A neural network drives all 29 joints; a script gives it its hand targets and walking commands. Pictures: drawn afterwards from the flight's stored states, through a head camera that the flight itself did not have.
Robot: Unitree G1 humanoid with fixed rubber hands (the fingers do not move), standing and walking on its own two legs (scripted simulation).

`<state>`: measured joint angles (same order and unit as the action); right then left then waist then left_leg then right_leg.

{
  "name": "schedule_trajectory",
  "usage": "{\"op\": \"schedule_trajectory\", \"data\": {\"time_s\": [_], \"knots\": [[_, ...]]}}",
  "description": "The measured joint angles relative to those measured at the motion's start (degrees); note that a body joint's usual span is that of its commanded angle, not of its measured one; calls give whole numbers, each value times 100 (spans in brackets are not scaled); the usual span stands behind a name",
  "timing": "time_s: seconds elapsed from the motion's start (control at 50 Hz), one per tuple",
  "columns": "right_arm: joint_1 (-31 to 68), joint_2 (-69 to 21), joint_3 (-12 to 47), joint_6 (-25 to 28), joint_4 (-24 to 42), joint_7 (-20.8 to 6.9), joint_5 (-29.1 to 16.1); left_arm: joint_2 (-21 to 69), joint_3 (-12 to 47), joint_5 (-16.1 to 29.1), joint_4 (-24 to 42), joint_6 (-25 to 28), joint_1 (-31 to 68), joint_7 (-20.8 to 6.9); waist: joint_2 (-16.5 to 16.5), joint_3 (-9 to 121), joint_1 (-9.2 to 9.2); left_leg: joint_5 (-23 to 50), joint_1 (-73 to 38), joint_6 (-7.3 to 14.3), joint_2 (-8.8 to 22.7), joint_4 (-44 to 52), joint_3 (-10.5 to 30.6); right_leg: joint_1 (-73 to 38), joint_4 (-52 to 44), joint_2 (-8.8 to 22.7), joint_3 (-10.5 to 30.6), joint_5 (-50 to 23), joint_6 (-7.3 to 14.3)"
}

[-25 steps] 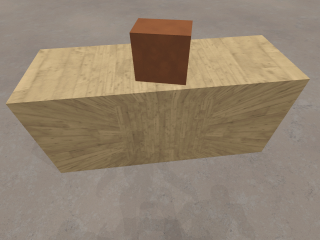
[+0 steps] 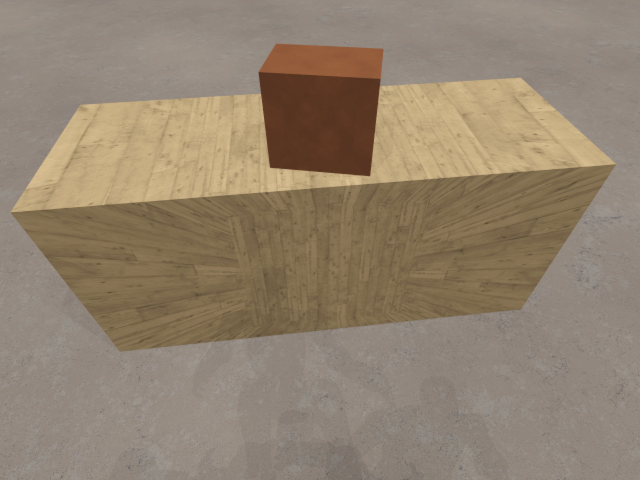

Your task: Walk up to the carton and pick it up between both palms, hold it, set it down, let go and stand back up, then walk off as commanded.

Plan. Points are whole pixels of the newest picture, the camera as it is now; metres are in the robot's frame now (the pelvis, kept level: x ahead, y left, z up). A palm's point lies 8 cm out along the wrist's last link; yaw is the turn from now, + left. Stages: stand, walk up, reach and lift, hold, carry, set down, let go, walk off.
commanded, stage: stand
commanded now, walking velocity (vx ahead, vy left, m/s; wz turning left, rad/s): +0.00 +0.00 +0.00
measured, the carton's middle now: (323, 111) +0.94 +0.03 +0.01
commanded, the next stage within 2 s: none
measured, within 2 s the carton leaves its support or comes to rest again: neither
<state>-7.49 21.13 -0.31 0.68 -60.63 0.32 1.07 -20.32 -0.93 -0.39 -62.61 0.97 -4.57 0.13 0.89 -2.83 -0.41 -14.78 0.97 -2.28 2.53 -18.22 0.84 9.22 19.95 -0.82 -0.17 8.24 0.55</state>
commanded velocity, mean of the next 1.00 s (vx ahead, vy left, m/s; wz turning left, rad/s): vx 0.00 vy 0.00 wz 0.00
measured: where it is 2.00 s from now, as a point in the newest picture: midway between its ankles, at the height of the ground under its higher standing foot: outside the picture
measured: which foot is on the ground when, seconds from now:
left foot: down 0.00-1.00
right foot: down 0.00-1.00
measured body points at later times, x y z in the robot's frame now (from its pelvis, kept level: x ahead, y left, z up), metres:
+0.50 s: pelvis +0.00 +0.00 +0.00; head +0.01 +0.00 +0.45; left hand +0.10 +0.31 -0.12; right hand +0.08 -0.31 -0.13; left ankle -0.05 +0.14 -0.75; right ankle +0.03 -0.11 -0.75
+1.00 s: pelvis +0.00 +0.01 +0.00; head +0.01 +0.01 +0.45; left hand +0.11 +0.31 -0.12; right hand +0.09 -0.30 -0.13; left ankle -0.05 +0.15 -0.75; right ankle +0.03 -0.11 -0.75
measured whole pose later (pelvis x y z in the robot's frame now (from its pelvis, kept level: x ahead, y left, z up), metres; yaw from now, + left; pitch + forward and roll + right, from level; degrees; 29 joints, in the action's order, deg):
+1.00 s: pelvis +0.00 +0.01 +0.00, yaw +0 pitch -3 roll +0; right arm -6.6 21.2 -0.7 0.5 -61.2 0.2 0.9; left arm -20.4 -0.7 -0.3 -62.1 1.0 -4.4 0.3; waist 0.4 -3.1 -0.5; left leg -15.0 0.7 -1.7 1.9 -18.2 -0.1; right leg 9.6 20.7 0.0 0.5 8.6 -0.2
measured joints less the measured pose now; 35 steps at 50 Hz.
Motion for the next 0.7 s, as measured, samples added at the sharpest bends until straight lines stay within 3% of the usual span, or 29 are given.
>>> {"op": "schedule_trajectory", "data": {"time_s": [0.7], "knots": [[-29,52,3,0,-79,-3,-33,-109,-6,28,-5,-7,-43,-2,-3,-59,31,-50,-46,47,-39,-7,-80,10,77,51,66,68,-58]]}}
